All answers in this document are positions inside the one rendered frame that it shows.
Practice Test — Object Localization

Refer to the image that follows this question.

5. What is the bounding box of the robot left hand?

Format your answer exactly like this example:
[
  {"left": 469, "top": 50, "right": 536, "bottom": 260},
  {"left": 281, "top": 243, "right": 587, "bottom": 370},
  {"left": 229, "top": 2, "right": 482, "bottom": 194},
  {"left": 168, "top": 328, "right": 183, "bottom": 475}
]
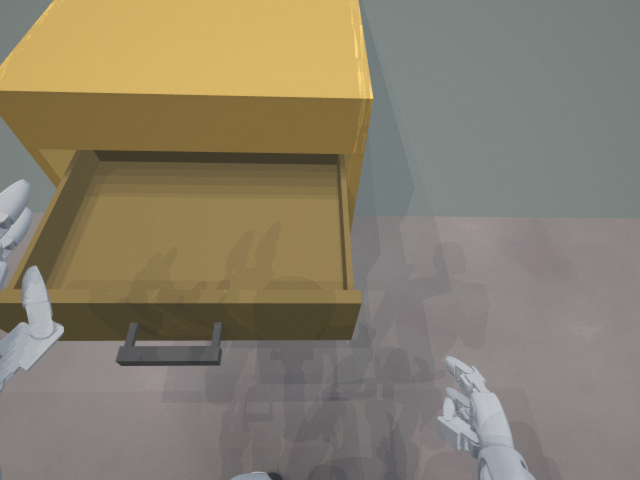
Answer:
[{"left": 0, "top": 179, "right": 64, "bottom": 393}]

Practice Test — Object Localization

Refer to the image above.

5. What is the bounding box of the robot right hand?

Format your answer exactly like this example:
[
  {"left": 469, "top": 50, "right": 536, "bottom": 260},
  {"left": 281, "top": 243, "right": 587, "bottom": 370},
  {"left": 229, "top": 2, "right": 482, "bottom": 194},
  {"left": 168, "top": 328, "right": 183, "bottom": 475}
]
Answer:
[{"left": 437, "top": 356, "right": 514, "bottom": 460}]

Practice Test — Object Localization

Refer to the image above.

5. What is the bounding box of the right robot forearm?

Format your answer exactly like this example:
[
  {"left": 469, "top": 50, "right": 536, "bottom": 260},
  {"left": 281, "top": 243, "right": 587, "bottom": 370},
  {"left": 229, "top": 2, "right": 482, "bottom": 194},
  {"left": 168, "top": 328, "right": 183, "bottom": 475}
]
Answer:
[{"left": 477, "top": 445, "right": 536, "bottom": 480}]

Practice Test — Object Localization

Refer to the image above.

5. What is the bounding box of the handle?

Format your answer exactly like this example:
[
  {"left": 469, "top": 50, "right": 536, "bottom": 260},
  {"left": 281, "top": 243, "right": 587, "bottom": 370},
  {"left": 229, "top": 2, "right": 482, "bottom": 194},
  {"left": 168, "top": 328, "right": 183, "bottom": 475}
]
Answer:
[{"left": 116, "top": 322, "right": 223, "bottom": 366}]

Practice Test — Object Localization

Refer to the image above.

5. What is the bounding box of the cabinet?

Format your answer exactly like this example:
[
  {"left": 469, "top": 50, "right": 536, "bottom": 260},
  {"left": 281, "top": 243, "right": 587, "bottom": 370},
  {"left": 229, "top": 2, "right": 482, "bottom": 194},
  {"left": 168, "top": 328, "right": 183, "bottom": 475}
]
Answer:
[{"left": 0, "top": 0, "right": 373, "bottom": 234}]

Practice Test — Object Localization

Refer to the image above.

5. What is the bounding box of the drawer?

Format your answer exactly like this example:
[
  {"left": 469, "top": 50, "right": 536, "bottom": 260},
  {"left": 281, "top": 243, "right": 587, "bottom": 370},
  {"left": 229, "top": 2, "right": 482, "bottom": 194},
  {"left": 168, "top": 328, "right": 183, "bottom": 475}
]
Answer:
[{"left": 0, "top": 150, "right": 362, "bottom": 341}]

